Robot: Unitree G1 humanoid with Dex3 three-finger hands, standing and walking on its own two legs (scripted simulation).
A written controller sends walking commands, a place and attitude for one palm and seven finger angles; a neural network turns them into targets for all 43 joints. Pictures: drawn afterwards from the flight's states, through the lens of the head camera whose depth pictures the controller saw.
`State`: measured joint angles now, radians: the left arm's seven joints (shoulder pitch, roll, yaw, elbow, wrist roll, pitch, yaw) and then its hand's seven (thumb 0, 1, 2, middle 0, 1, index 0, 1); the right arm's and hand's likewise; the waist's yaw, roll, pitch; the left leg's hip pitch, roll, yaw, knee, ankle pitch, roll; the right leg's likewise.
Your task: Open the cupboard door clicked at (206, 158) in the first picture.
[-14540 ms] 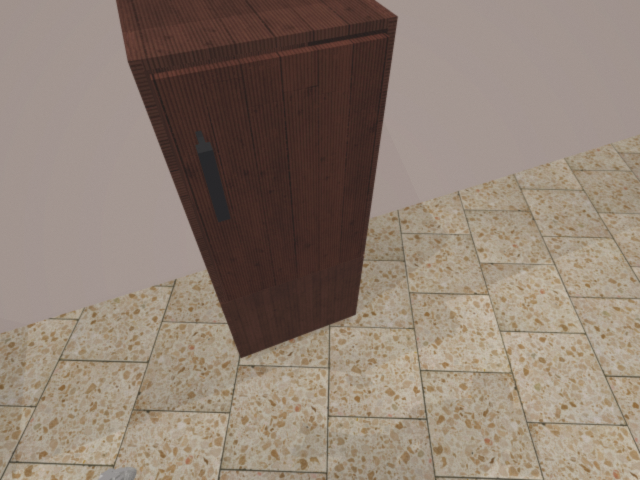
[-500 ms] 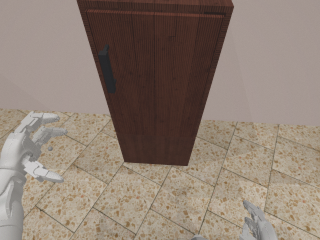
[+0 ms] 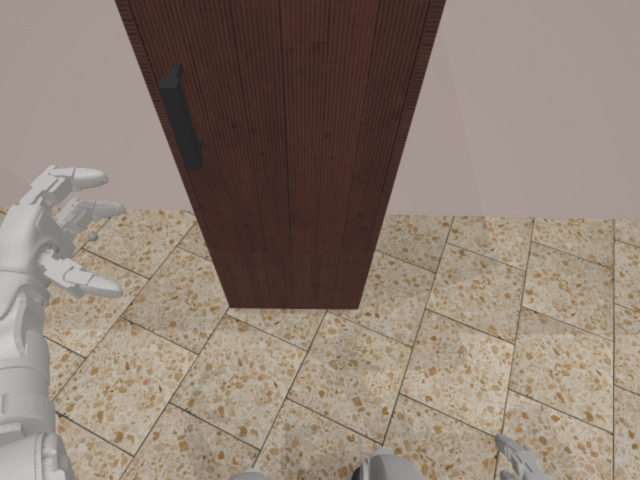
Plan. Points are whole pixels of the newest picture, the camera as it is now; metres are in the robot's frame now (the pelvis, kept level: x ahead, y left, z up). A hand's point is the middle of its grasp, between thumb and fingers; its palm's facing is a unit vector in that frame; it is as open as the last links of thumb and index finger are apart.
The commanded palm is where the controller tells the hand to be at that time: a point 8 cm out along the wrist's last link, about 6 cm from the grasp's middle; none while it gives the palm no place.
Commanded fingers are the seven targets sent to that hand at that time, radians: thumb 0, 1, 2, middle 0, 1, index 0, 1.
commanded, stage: move the hooked fingers beside the handle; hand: left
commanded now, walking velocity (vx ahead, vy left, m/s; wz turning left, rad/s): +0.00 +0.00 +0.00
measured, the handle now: (186, 119) +0.60 +0.22 +0.07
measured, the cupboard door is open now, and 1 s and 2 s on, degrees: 0 0 0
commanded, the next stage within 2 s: slide the fingers in behind the handle in 1.90 s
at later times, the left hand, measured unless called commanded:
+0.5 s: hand (116, 189) +0.45 +0.27 +0.08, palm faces +0.01 -1.00 -0.01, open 14.0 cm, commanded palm +0.43 +0.33 +0.08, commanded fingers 0.00 -0.50 0.30 -0.30 -1.20 -0.30 -1.20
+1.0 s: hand (130, 146) +0.53 +0.28 +0.08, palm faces -0.01 -1.00 -0.01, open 14.0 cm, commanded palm +0.52 +0.33 +0.08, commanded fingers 0.00 -0.50 0.30 -0.30 -1.20 -0.30 -1.20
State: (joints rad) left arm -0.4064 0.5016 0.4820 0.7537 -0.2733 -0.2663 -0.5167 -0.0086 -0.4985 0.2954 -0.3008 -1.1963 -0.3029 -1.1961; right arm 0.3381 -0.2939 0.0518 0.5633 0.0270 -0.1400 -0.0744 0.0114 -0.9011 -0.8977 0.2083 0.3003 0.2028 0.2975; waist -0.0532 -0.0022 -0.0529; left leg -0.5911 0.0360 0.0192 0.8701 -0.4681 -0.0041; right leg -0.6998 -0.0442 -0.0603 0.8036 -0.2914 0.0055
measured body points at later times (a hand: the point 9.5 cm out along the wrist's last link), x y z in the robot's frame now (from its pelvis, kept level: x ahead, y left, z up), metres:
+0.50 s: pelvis +0.00 +0.00 -0.01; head +0.10 +0.02 +0.43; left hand +0.44 +0.33 +0.09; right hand +0.06 -0.27 -0.11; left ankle -0.02 +0.12 -0.70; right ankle +0.06 -0.13 -0.70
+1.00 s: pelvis +0.00 +0.01 -0.02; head +0.16 +0.04 +0.40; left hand +0.52 +0.33 +0.09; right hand -0.02 -0.26 -0.11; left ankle -0.02 +0.12 -0.70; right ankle +0.06 -0.13 -0.70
